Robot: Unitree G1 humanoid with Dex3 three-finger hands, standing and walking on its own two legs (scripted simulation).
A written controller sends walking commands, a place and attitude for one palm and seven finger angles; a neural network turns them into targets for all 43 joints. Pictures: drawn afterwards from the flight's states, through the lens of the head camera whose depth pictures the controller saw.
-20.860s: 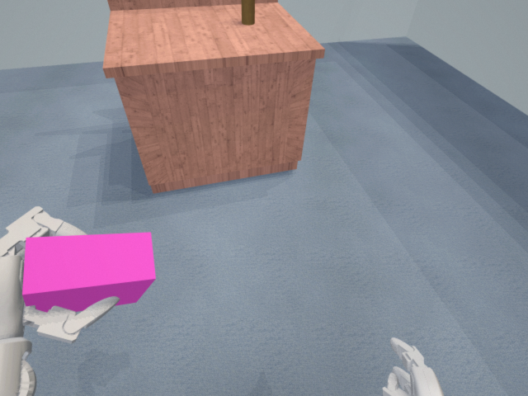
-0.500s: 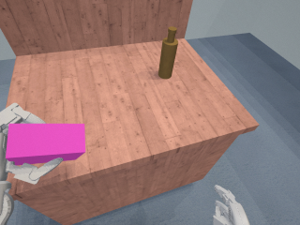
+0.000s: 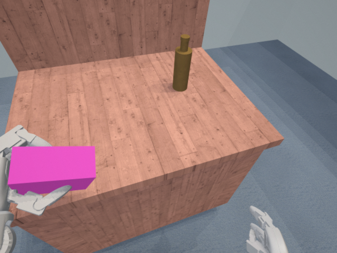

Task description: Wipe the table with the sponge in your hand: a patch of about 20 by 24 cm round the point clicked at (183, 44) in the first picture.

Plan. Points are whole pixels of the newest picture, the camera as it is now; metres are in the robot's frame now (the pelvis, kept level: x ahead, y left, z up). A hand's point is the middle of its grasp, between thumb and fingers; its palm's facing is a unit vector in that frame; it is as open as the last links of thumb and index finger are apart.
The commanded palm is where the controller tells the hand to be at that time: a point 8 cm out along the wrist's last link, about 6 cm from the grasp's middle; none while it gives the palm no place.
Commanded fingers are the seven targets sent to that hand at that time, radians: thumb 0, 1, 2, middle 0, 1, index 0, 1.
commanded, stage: look again from close up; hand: left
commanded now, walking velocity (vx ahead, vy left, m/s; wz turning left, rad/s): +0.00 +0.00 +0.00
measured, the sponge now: (67, 170) +0.23 +0.21 +0.14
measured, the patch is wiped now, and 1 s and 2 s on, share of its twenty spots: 0.00 0.00 0.00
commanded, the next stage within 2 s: shuffle to correct the standing spot in 0.24 s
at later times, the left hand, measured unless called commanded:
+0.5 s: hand (46, 157) +0.24 +0.25 +0.16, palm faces +0.34 -0.87 -0.36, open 9.9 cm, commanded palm +0.18 +0.28 +0.18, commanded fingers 0.00 0.10 1.30 -1.20 -1.60 -1.20 -1.60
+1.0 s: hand (88, 144) +0.28 +0.18 +0.15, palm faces +0.26 -0.88 -0.39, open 9.9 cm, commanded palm +0.22 +0.23 +0.18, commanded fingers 0.00 0.10 1.30 -1.20 -1.60 -1.20 -1.60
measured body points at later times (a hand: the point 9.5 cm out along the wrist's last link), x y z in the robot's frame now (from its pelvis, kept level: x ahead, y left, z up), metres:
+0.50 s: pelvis +0.02 +0.01 +0.00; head +0.03 +0.02 +0.45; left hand +0.21 +0.29 +0.18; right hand +0.19 -0.22 -0.06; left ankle +0.06 +0.09 -0.74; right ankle +0.05 -0.10 -0.74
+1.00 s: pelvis +0.05 -0.04 +0.00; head +0.06 -0.04 +0.45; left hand +0.26 +0.23 +0.17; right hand +0.22 -0.28 -0.07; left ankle +0.06 +0.09 -0.74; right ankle +0.05 -0.10 -0.74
